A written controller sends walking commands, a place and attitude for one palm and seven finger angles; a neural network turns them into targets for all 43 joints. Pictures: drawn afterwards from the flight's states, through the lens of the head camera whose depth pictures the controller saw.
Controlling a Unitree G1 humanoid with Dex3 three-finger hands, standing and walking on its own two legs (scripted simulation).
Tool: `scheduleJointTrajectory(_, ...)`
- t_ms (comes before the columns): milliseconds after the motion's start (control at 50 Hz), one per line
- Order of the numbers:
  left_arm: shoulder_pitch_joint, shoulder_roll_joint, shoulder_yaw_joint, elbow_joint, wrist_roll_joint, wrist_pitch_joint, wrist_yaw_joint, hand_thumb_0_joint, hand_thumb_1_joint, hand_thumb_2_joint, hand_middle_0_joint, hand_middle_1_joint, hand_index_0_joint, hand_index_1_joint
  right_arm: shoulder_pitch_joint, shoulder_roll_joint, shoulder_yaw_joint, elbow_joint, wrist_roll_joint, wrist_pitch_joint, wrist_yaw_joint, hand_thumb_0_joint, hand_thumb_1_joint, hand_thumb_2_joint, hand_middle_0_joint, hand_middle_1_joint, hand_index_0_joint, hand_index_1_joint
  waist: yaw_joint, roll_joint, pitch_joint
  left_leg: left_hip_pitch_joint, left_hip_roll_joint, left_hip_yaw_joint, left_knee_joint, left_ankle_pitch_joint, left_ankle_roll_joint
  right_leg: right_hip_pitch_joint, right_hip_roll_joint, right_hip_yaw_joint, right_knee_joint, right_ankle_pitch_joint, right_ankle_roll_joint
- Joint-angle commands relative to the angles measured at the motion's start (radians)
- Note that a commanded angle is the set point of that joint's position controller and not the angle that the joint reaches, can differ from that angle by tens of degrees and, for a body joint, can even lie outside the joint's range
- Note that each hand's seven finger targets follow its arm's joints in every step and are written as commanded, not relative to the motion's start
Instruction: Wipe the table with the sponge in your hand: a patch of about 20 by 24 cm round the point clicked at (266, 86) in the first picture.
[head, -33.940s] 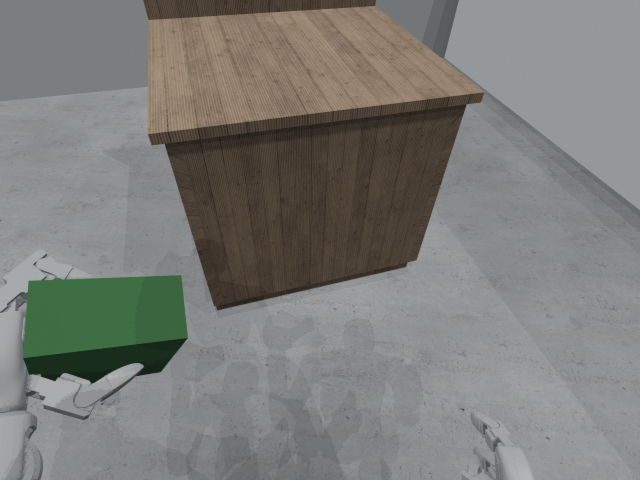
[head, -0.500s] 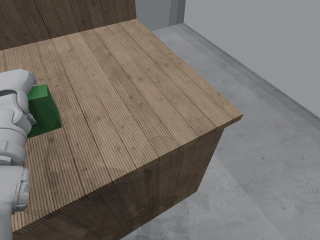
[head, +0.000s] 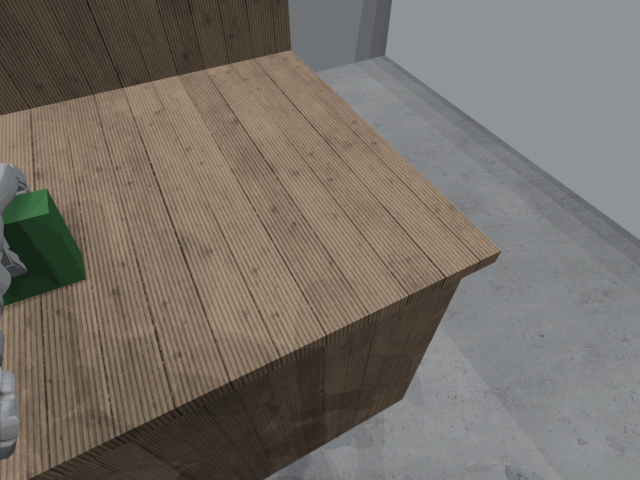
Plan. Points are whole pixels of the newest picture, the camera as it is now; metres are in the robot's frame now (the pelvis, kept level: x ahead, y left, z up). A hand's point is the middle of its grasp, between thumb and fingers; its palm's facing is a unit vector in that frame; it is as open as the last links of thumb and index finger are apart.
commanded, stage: wipe back along the first lane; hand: left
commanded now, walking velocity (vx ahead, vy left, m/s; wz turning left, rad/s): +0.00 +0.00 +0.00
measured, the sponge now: (13, 263) +0.35 +0.41 +0.08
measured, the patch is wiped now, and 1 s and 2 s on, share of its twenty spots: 1.00 1.00 1.00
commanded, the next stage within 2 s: lift the sponge slowly off the table in 1.72 s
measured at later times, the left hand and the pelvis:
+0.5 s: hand out of the picture +0.32 +0.40 +0.12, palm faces -0.02 -0.04 -1.00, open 10.2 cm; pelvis +0.00 +0.01 +0.00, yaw +1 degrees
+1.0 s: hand out of the picture +0.29 +0.37 +0.12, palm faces -0.01 +0.00 -1.00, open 10.2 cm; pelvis -0.02 +0.01 +0.00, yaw +1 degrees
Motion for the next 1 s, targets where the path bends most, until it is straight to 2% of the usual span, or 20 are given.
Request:
scheduleJointTrajectory(0,-0.278,0.377,0.066,-0.176,0.025,-0.025,-0.008,0.000,0.100,1.300,-1.200,-1.600,-1.200,-1.600,-0.004,-0.166,-0.054,-0.100,-0.003,-0.022,-0.014,0.000,-0.900,-0.900,0.200,0.300,0.200,0.300,0.001,0.038,-0.239,0.303,-0.022,0.014,-0.018,0.341,0.052,-0.028,0.019,-0.009,-0.059,0.359,-0.070)
scheduleJointTrajectory(40,-0.266,0.395,0.098,-0.217,0.004,-0.057,-0.021,0.000,0.100,1.300,-1.200,-1.600,-1.200,-1.600,-0.015,-0.164,-0.054,-0.106,-0.003,-0.021,-0.017,0.000,-0.900,-0.900,0.200,0.300,0.200,0.300,0.009,0.063,-0.253,0.318,-0.022,0.009,-0.017,0.382,0.052,-0.019,0.018,-0.007,-0.054,0.389,-0.075)
scheduleJointTrajectory(80,-0.255,0.360,0.067,-0.236,-0.006,-0.077,-0.029,0.000,0.100,1.300,-1.200,-1.600,-1.200,-1.600,-0.003,-0.166,-0.061,-0.101,-0.004,-0.017,-0.018,0.000,-0.900,-0.900,0.200,0.300,0.200,0.300,-0.006,0.059,-0.251,0.337,-0.021,0.013,-0.006,0.395,0.055,-0.037,0.019,-0.010,-0.058,0.395,-0.068)
scheduleJointTrajectory(140,-0.183,0.314,0.068,-0.314,-0.031,-0.105,-0.032,0.000,0.100,1.300,-1.200,-1.600,-1.200,-1.600,-0.022,-0.157,-0.064,-0.112,-0.002,-0.017,-0.014,0.000,-0.900,-0.900,0.200,0.300,0.200,0.300,0.009,0.061,-0.281,0.373,-0.015,0.004,0.003,0.474,0.057,-0.032,0.018,-0.008,-0.051,0.433,-0.072)
scheduleJointTrajectory(220,-0.096,0.268,0.059,-0.352,-0.065,-0.093,-0.007,0.000,0.100,1.300,-1.200,-1.600,-1.200,-1.600,-0.030,-0.158,-0.069,-0.116,-0.001,-0.005,-0.007,0.000,-0.900,-0.900,0.200,0.300,0.200,0.300,0.008,0.031,-0.251,0.361,-0.015,-0.003,-0.011,0.408,0.052,-0.054,0.023,-0.019,-0.060,0.365,-0.067)
scheduleJointTrajectory(240,-0.102,0.271,0.079,-0.396,-0.085,-0.102,0.000,0.000,0.100,1.300,-1.200,-1.600,-1.200,-1.600,-0.048,-0.154,-0.065,-0.124,0.005,-0.013,-0.007,0.000,-0.900,-0.900,0.200,0.300,0.200,0.300,0.020,0.046,-0.261,0.372,-0.010,-0.014,-0.021,0.430,0.052,-0.047,0.024,-0.021,-0.054,0.365,-0.073)
scheduleJointTrajectory(300,-0.018,0.251,0.085,-0.472,-0.097,-0.072,0.034,0.000,0.100,1.300,-1.200,-1.600,-1.200,-1.600,-0.063,-0.152,-0.070,-0.134,0.003,-0.015,0.001,0.000,-0.900,-0.900,0.200,0.300,0.200,0.300,0.035,0.055,-0.298,0.400,-0.011,-0.019,-0.019,0.457,0.047,-0.034,0.024,-0.027,-0.051,0.356,-0.070)
scheduleJointTrajectory(400,0.063,0.220,0.087,-0.472,-0.109,0.015,0.069,0.000,0.100,1.300,-1.200,-1.600,-1.200,-1.600,-0.107,-0.151,-0.061,-0.140,0.007,-0.015,0.011,0.000,-0.900,-0.900,0.200,0.300,0.200,0.300,0.046,-0.010,-0.227,0.331,-0.016,-0.019,-0.056,0.319,0.042,-0.027,0.027,-0.032,-0.063,0.277,-0.066)
scheduleJointTrajectory(440,0.035,0.233,0.091,-0.488,-0.101,0.039,0.072,0.000,0.100,1.300,-1.200,-1.600,-1.200,-1.600,-0.136,-0.149,-0.049,-0.144,0.010,-0.020,0.010,0.000,-0.900,-0.900,0.200,0.300,0.200,0.300,0.055,0.025,-0.197,0.317,-0.015,-0.022,-0.075,0.283,0.040,-0.023,0.028,-0.032,-0.063,0.245,-0.074)
scheduleJointTrajectory(480,0.047,0.172,0.025,-0.480,-0.083,0.073,0.069,0.000,0.100,1.300,-1.200,-1.600,-1.200,-1.600,-0.139,-0.142,-0.048,-0.149,0.011,-0.021,0.011,0.000,-0.900,-0.900,0.200,0.300,0.200,0.300,0.045,0.019,-0.185,0.317,-0.015,-0.031,-0.087,0.231,0.038,-0.042,0.031,-0.041,-0.067,0.184,-0.072)
scheduleJointTrajectory(560,-0.021,0.128,-0.041,-0.443,-0.057,0.113,0.052,0.000,0.100,1.300,-1.200,-1.600,-1.200,-1.600,-0.153,-0.139,-0.035,-0.146,0.016,-0.031,0.001,0.000,-0.900,-0.900,0.200,0.300,0.200,0.300,0.029,0.022,-0.128,0.291,-0.015,-0.044,-0.114,0.089,0.036,-0.077,0.032,-0.043,-0.068,0.097,-0.076)
scheduleJointTrajectory(620,-0.014,0.085,-0.083,-0.462,-0.053,0.121,0.038,0.000,0.100,1.300,-1.200,-1.600,-1.200,-1.600,-0.163,-0.130,-0.033,-0.157,0.017,-0.041,-0.001,0.000,-0.900,-0.900,0.200,0.300,0.200,0.300,0.031,0.034,-0.154,0.305,-0.016,-0.041,-0.110,0.074,0.035,-0.070,0.028,-0.037,-0.069,0.090,-0.077)
scheduleJointTrajectory(640,0.005,0.096,-0.059,-0.475,-0.059,0.117,0.035,0.000,0.100,1.300,-1.200,-1.600,-1.200,-1.600,-0.172,-0.126,-0.029,-0.167,0.017,-0.048,-0.001,0.000,-0.900,-0.900,0.200,0.300,0.200,0.300,0.045,0.043,-0.163,0.313,-0.013,-0.049,-0.115,0.081,0.036,-0.057,0.028,-0.034,-0.067,0.097,-0.082)
scheduleJointTrajectory(660,0.016,0.081,-0.078,-0.467,-0.058,0.116,0.033,0.000,0.100,1.300,-1.200,-1.600,-1.200,-1.600,-0.158,-0.127,-0.031,-0.162,0.014,-0.049,-0.002,0.000,-0.900,-0.900,0.200,0.300,0.200,0.300,0.038,0.036,-0.171,0.316,-0.017,-0.042,-0.106,0.084,0.036,-0.054,0.029,-0.036,-0.066,0.096,-0.080)
scheduleJointTrajectory(720,0.052,0.084,-0.067,-0.424,-0.066,0.123,0.021,0.000,0.100,1.300,-1.200,-1.600,-1.200,-1.600,-0.152,-0.132,-0.028,-0.163,0.014,-0.043,-0.002,0.000,-0.900,-0.900,0.200,0.300,0.200,0.300,0.037,-0.022,-0.134,0.275,-0.016,-0.032,-0.108,0.063,0.035,-0.052,0.028,-0.037,-0.076,0.088,-0.074)
scheduleJointTrajectory(740,0.065,0.123,-0.022,-0.435,-0.071,0.116,0.021,0.000,0.100,1.300,-1.200,-1.600,-1.200,-1.600,-0.163,-0.133,-0.026,-0.167,0.015,-0.045,-0.001,0.000,-0.900,-0.900,0.200,0.300,0.200,0.300,0.052,-0.002,-0.126,0.274,-0.012,-0.037,-0.114,0.072,0.034,-0.043,0.027,-0.036,-0.074,0.093,-0.079)
scheduleJointTrajectory(800,0.082,0.039,-0.093,-0.470,-0.068,0.114,0.020,0.000,0.100,1.300,-1.200,-1.600,-1.200,-1.600,-0.165,-0.126,-0.027,-0.177,0.015,-0.048,0.004,0.000,-0.900,-0.900,0.200,0.300,0.200,0.300,0.041,0.004,-0.117,0.277,-0.012,-0.039,-0.114,0.051,0.032,-0.064,0.031,-0.044,-0.064,0.080,-0.076)
scheduleJointTrajectory(840,0.155,0.072,-0.043,-0.504,-0.074,0.110,0.025,0.000,0.100,1.300,-1.200,-1.600,-1.200,-1.600,-0.180,-0.125,-0.028,-0.183,0.012,-0.050,0.009,0.000,-0.900,-0.900,0.200,0.300,0.200,0.300,0.066,0.029,-0.128,0.283,-0.011,-0.039,-0.110,0.088,0.034,-0.035,0.029,-0.034,-0.065,0.105,-0.083)
scheduleJointTrajectory(900,0.264,0.008,-0.074,-0.582,-0.095,0.115,0.031,0.000,0.100,1.300,-1.200,-1.600,-1.200,-1.600,-0.188,-0.117,-0.031,-0.196,0.013,-0.051,0.021,0.000,-0.900,-0.900,0.200,0.300,0.200,0.300,0.067,0.014,-0.137,0.291,-0.009,-0.036,-0.098,0.121,0.034,-0.024,0.030,-0.041,-0.058,0.123,-0.078)
scheduleJointTrajectory(980,0.348,-0.013,-0.063,-0.608,-0.133,0.146,0.045,0.000,0.100,1.300,-1.200,-1.600,-1.200,-1.600,-0.203,-0.120,-0.033,-0.191,0.016,-0.052,0.025,0.000,-0.900,-0.900,0.200,0.300,0.200,0.300,0.068,-0.039,-0.082,0.260,-0.009,-0.030,-0.106,0.086,0.035,-0.027,0.033,-0.043,-0.065,0.114,-0.069)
